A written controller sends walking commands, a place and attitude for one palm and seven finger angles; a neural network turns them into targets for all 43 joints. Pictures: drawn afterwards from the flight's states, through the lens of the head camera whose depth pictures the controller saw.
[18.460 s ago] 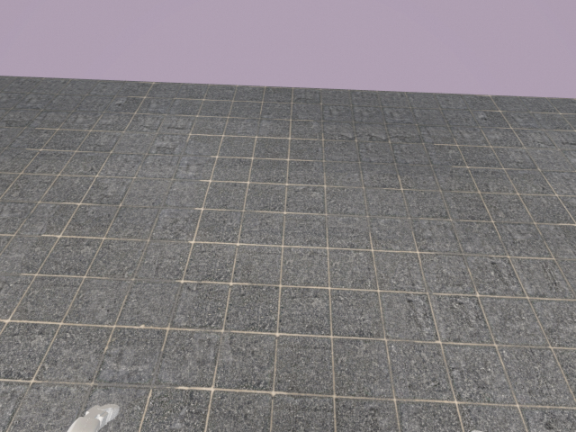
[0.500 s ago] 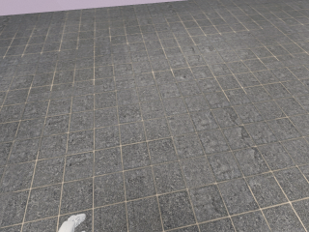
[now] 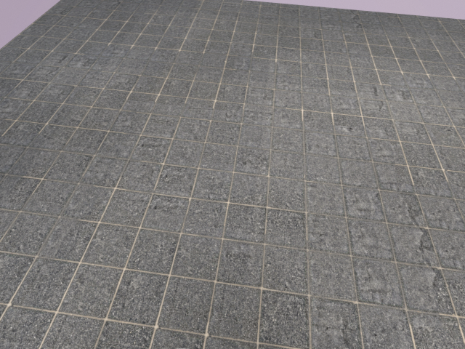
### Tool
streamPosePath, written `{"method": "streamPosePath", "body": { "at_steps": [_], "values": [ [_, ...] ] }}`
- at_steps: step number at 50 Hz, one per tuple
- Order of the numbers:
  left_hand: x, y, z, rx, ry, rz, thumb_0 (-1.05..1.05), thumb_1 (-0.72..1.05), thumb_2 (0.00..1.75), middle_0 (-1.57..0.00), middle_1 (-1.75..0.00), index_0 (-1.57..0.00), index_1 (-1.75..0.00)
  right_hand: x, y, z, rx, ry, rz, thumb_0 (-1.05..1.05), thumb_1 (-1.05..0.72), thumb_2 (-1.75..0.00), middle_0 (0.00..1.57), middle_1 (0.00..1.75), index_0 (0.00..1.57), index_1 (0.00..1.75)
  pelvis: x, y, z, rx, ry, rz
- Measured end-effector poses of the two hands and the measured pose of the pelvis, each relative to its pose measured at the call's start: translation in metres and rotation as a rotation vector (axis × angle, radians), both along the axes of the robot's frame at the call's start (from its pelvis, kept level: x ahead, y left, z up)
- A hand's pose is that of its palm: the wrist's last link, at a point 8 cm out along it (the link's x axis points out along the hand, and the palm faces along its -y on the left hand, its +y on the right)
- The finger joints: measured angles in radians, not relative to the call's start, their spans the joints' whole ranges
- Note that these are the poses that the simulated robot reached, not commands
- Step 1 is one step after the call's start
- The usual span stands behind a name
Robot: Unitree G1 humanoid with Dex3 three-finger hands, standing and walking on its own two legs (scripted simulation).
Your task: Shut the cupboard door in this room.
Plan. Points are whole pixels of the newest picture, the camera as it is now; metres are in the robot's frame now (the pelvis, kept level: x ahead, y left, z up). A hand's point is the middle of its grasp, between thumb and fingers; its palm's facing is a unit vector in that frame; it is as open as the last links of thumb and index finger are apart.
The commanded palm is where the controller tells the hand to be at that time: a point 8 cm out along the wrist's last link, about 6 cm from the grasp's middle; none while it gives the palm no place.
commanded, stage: turn or walk to find it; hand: left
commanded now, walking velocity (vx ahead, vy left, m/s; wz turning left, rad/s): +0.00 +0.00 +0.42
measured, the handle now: out of the picture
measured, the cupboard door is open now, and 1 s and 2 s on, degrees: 87 87 87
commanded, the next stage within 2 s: none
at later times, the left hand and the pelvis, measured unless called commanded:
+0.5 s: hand out of the picture +0.05 +0.20 -0.14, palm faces +0.17 -0.94 -0.28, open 7.4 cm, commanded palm none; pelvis -0.03 -0.02 +0.00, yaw +10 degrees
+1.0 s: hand out of the picture -0.13 +0.16 -0.17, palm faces +0.45 -0.86 -0.24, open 7.4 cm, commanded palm none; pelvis -0.07 -0.03 +0.00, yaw +25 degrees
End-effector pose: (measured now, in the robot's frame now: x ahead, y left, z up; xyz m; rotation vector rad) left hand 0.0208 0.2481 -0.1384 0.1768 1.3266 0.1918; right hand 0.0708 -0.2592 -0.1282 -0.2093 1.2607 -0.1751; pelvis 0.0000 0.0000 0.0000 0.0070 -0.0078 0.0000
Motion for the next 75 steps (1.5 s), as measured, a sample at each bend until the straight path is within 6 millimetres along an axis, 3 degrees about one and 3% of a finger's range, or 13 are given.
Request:
{"method": "streamPosePath", "body": {
  "at_steps": [3, 6, 14, 20, 26, 34, 41, 46, 51, 56, 61, 65, 75],
  "values": [
    [-0.02, 0.021, -0.012, -0.001, 0.04, 0.048, 0.01, 0.9, 0.89, -0.2, -0.3, -0.21, -0.3, 0.024, 0.018, 0.006, -0.016, -0.072, 0.054, 0.01, -0.91, -0.9, 0.2, 0.29, 0.2, 0.3, -0.003, 0.011, -0.005, 0.002, -0.008, 0.016],
    [-0.027, 0.033, -0.008, 0.003, 0.062, 0.072, 0.01, 0.91, 0.89, -0.2, -0.3, -0.2, -0.3, 0.035, 0.033, 0.017, -0.019, -0.111, 0.086, 0.01, -0.91, -0.89, 0.2, 0.29, 0.2, 0.3, -0.005, 0.018, 0.001, -0.013, -0.013, 0.03],
    [-0.011, 0.042, 0.012, 0.017, -0.047, 0.093, 0.01, 0.91, 0.9, -0.19, -0.3, -0.2, -0.3, 0.03, 0.05, 0.02, 0.014, -0.106, 0.129, 0.0, -0.91, -0.89, 0.2, 0.29, 0.21, 0.3, -0.013, 0.021, 0.012, -0.02, -0.011, 0.084],
    [0.009, 0.025, 0.022, 0.04, -0.122, 0.084, 0.01, 0.91, 0.9, -0.19, -0.3, -0.2, -0.3, 0.004, 0.037, 0.005, 0.048, -0.049, 0.117, 0.01, -0.91, -0.89, 0.2, 0.3, 0.21, 0.3, -0.02, 0.006, 0.01, -0.006, -0.01, 0.126],
    [0.013, -0.009, 0.029, 0.076, -0.199, 0.084, 0.01, 0.91, 0.9, -0.2, -0.3, -0.2, -0.3, -0.022, 0.003, -0.023, 0.082, 0.032, 0.11, 0.01, -0.91, -0.89, 0.2, 0.3, 0.21, 0.3, -0.029, -0.023, -0.001, 0.011, -0.008, 0.177],
    [-0.038, -0.044, 0.04, 0.075, -0.159, 0.186, 0.0, 0.9, 0.89, -0.2, -0.3, -0.21, -0.3, -0.029, -0.029, -0.019, 0.077, 0.103, 0.17, 0.01, -0.91, -0.89, 0.2, 0.29, 0.2, 0.3, -0.038, -0.046, 0.01, 0.039, -0.019, 0.271],
    [-0.089, -0.058, 0.03, 0.049, -0.103, 0.293, 0.01, 0.9, 0.89, -0.2, -0.3, -0.21, -0.3, -0.02, -0.032, -0.012, 0.042, 0.136, 0.255, 0.01, -0.91, -0.9, 0.2, 0.29, 0.2, 0.3, -0.045, -0.051, 0.011, 0.035, -0.007, 0.339],
    [-0.136, -0.056, 0.018, 0.025, -0.046, 0.372, 0.01, 0.91, 0.89, -0.2, -0.3, -0.21, -0.3, 0.005, -0.01, -0.005, 0.019, 0.094, 0.348, 0.01, -0.91, -0.9, 0.2, 0.29, 0.2, 0.3, -0.057, -0.044, 0.009, 0.022, -0.001, 0.389],
    [-0.188, -0.042, -0.003, -0.002, 0.001, 0.459, 0.01, 0.9, 0.89, -0.2, -0.3, -0.21, -0.3, 0.035, 0.033, 0.002, 0.001, -0.022, 0.454, 0.01, -0.91, -0.9, 0.2, 0.29, 0.2, 0.3, -0.074, -0.028, -0.001, -0.009, -0.008, 0.441],
    [-0.222, -0.028, -0.01, -0.02, 0.061, 0.51, 0.01, 0.91, 0.89, -0.2, -0.3, -0.2, -0.3, 0.042, 0.07, 0.019, 0.009, -0.119, 0.513, 0.01, -0.91, -0.89, 0.2, 0.29, 0.2, 0.3, -0.086, -0.015, 0.002, -0.01, -0.022, 0.458],
    [-0.222, -0.016, 0.004, -0.01, 0.01, 0.537, 0.01, 0.91, 0.9, -0.2, -0.3, -0.2, -0.3, 0.035, 0.085, 0.026, 0.015, -0.106, 0.554, 0.0, -0.91, -0.89, 0.2, 0.29, 0.2, 0.3, -0.094, -0.01, 0.012, -0.031, -0.017, 0.502],
    [-0.216, -0.01, 0.011, 0.014, -0.031, 0.54, 0.01, 0.91, 0.9, -0.19, -0.3, -0.2, -0.3, 0.025, 0.085, 0.022, 0.028, -0.08, 0.559, 0.01, -0.91, -0.89, 0.2, 0.3, 0.21, 0.3, -0.098, -0.012, 0.014, -0.027, -0.007, 0.526],
    [-0.172, -0.026, 0.024, 0.071, -0.134, 0.526, 0.01, 0.91, 0.9, -0.19, -0.3, -0.2, -0.3, -0.006, 0.035, -0.006, 0.038, 0.064, 0.54, 0.01, -0.91, -0.89, 0.2, 0.3, 0.21, 0.3, -0.095, -0.042, 0.008, -0.007, 0.015, 0.607]
  ]
}}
